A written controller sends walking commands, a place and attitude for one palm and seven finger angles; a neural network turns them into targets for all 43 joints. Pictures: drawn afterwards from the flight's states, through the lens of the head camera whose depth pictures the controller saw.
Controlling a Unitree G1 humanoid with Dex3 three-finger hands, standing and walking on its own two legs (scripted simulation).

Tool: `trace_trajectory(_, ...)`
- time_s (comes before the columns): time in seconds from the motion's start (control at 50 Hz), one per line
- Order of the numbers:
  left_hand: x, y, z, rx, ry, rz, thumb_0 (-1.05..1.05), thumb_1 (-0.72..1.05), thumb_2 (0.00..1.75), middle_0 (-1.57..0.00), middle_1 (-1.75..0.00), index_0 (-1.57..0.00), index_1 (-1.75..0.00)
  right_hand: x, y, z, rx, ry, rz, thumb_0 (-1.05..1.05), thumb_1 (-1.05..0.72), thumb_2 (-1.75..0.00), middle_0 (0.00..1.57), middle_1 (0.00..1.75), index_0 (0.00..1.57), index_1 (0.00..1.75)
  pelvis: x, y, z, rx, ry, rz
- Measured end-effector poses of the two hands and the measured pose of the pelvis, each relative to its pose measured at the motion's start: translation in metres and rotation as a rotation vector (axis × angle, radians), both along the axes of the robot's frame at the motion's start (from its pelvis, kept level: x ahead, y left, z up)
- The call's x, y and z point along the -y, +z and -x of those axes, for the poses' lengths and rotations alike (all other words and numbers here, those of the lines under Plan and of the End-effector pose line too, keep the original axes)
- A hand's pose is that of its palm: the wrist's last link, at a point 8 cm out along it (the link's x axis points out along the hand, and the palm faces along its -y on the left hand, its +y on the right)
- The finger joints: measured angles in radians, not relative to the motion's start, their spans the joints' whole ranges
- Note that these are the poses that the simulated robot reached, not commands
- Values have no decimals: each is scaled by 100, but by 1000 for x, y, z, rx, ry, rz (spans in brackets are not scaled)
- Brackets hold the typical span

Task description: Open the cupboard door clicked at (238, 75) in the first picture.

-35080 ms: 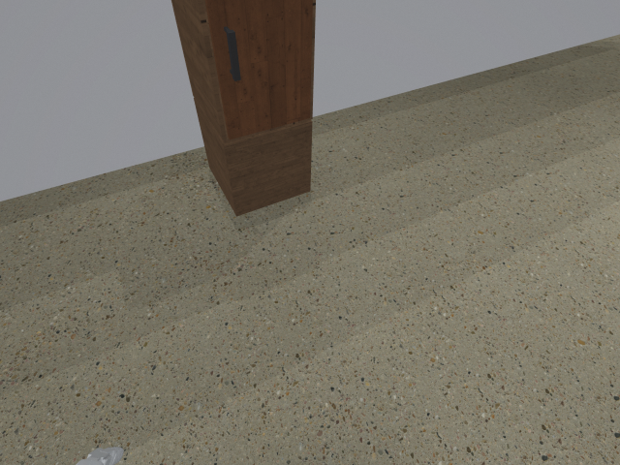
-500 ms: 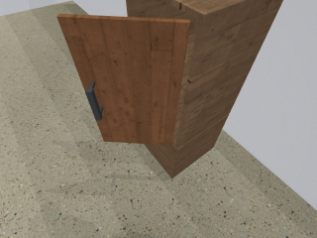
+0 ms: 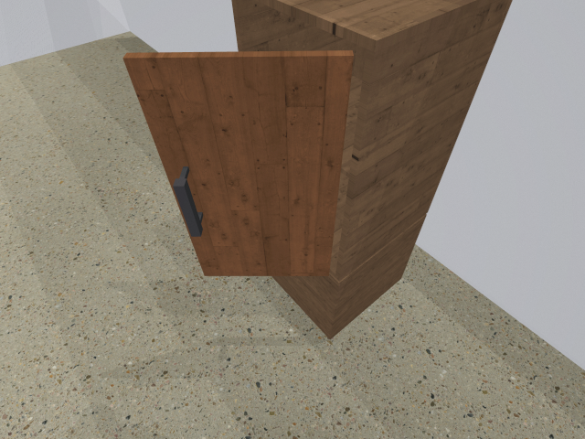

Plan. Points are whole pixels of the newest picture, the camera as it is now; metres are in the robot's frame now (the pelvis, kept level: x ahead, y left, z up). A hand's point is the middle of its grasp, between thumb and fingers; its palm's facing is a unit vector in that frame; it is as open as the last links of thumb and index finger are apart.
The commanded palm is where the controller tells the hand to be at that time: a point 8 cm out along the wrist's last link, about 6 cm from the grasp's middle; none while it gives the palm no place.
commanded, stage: come to a stop and stand still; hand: left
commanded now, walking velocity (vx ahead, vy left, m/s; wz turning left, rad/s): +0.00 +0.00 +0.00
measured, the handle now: (191, 202) +0.54 +0.24 -0.03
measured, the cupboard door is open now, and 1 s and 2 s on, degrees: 50 50 50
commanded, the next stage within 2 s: look again from close up in 0.08 s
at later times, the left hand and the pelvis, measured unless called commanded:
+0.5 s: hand out of the picture +0.01 +0.15 -0.17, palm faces -0.01 -0.98 -0.20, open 7.3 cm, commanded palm none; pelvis +0.02 -0.02 +0.00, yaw -1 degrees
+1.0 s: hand out of the picture +0.05 +0.15 -0.17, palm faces +0.04 -0.97 -0.24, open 7.4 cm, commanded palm none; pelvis +0.02 -0.03 +0.00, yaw +1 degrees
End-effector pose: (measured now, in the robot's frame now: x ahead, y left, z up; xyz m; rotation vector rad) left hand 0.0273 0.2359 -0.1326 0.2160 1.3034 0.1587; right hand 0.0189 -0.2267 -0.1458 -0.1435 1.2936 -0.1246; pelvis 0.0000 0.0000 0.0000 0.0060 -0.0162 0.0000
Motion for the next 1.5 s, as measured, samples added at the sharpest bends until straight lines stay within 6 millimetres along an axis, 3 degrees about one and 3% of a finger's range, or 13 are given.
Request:
trace_trajectory(0.14,3,2,6,-40,1,-6,0,91,89,-19,-30,-19,-30,-7,-4,21,-72,-11,-31,1,-92,-90,20,30,20,30,2,2,-3,-4,-5,-7)
trace_trajectory(0.26,17,-1,11,-71,7,15,0,90,89,-19,-30,-19,-30,-7,-5,26,-108,-19,-42,1,-92,-90,20,30,20,30,8,3,-7,-4,-6,-8)
trace_trajectory(0.52,42,-7,16,-115,23,47,1,92,89,-20,-30,-20,-30,10,-2,9,-106,-27,-22,1,-92,-90,20,30,20,30,23,3,-18,-7,-12,-7)
trace_trajectory(0.78,50,-7,1,-90,24,39,1,91,89,-20,-30,-20,-30,29,0,-7,-95,-21,-4,1,-92,-90,20,30,20,30,37,4,-26,-9,-6,-6)
trace_trajectory(0.98,42,-6,-12,-37,49,13,0,91,89,-20,-30,-20,-30,35,-4,-16,-95,-10,4,1,-91,-90,20,30,20,30,36,-1,-23,-19,8,-5)
trace_trajectory(1.16,6,-15,-4,-38,76,9,0,90,89,-20,-30,-20,-30,17,3,-25,-27,2,49,1,-91,-90,19,30,20,29,8,-5,-12,-12,7,-22)
trace_trajectory(1.28,0,-10,-11,-27,53,19,0,91,89,-19,-30,-19,-30,-3,6,-14,-32,6,30,1,-92,-90,20,30,20,30,2,1,-12,-15,13,-15)
trace_trajectory(1.4,14,-10,-18,-14,36,27,0,93,89,-19,-30,-19,-30,-4,-2,7,-91,-19,-4,1,-93,-90,20,30,20,30,10,-1,-14,-17,11,-26)
trace_trajectory(1.5,26,-8,-11,-39,12,8,0,94,89,-20,-30,-20,-30,2,-10,17,-125,-37,-39,1,-92,-90,20,30,20,30,18,-3,-17,-16,13,-2)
